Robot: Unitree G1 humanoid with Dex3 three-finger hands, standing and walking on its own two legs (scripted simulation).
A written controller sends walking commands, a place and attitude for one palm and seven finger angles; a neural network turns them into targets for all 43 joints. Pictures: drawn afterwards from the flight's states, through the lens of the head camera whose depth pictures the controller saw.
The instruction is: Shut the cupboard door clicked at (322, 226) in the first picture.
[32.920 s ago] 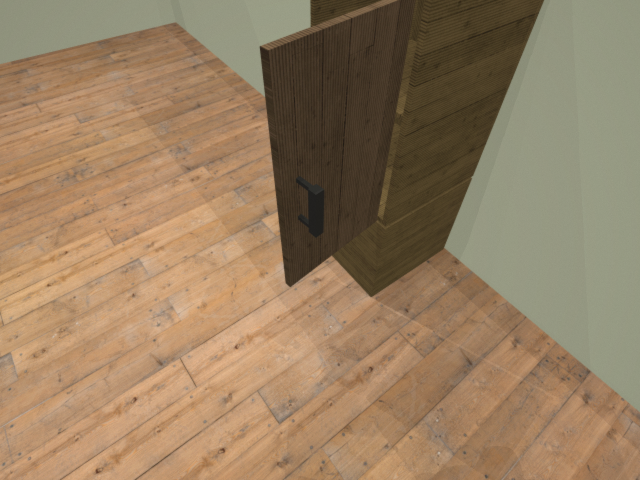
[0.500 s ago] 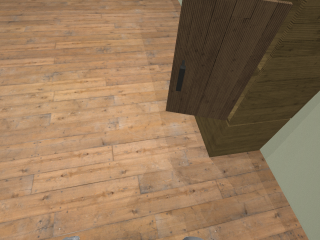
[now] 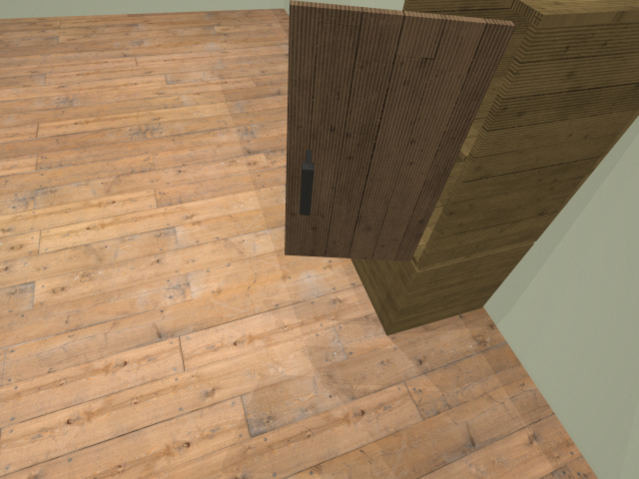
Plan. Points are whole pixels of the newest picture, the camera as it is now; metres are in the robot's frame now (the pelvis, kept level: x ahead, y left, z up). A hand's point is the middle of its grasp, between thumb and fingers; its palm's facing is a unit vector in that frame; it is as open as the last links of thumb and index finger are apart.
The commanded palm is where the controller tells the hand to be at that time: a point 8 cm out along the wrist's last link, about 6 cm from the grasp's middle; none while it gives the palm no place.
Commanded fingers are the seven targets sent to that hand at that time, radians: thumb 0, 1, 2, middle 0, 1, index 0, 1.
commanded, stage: take the last steps up to it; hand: left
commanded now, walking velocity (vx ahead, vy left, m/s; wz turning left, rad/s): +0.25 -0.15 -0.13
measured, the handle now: (306, 182) +0.65 +0.05 -0.05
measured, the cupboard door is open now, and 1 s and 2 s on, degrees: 71 71 71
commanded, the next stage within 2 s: come to a stop and stand still in 0.28 s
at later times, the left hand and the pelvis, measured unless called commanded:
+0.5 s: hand (281, 386) +0.28 +0.06 -0.15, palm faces -0.11 -0.97 -0.21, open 7.4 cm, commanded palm none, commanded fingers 0.00 0.90 0.90 -0.20 -0.30 -0.20 -0.30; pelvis +0.16 -0.10 +0.01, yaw -3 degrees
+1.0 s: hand (232, 426) +0.22 +0.13 -0.17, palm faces +0.03 -0.97 -0.24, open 7.4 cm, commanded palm none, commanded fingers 0.00 0.90 0.90 -0.20 -0.30 -0.20 -0.30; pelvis +0.18 -0.08 +0.01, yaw -2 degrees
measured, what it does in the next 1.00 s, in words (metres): walks ahead: right foot, then left foot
